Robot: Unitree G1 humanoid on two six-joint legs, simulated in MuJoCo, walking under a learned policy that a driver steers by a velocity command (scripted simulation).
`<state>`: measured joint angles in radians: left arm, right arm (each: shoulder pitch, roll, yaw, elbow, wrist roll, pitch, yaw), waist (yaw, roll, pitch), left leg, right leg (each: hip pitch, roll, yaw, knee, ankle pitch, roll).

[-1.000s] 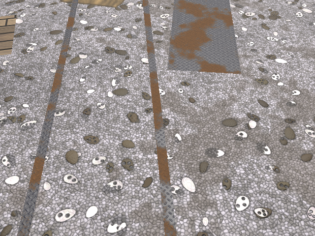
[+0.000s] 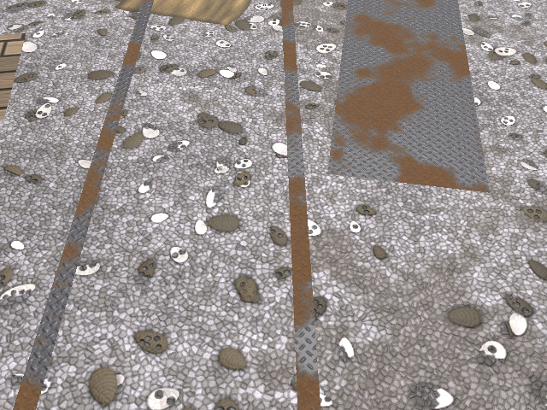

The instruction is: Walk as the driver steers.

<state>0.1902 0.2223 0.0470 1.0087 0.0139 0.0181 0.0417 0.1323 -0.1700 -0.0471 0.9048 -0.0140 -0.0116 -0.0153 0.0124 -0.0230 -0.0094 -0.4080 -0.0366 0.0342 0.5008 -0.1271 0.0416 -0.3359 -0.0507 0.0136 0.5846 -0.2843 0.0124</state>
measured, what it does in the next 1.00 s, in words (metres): shifts its weight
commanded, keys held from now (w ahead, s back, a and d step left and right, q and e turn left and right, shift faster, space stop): no key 1.00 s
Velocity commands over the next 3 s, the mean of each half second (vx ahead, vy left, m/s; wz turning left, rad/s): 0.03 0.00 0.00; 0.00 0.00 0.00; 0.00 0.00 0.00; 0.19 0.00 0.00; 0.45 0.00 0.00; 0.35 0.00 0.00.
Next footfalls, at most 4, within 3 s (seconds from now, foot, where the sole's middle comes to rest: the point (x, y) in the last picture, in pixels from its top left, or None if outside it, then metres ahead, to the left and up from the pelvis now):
2.38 right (331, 396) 0.54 -0.11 -0.77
2.88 left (242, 293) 0.82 0.12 -0.77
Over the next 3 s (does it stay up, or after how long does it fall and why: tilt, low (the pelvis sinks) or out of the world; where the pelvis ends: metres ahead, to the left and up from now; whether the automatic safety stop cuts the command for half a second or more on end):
stays up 0.67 0.02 0.00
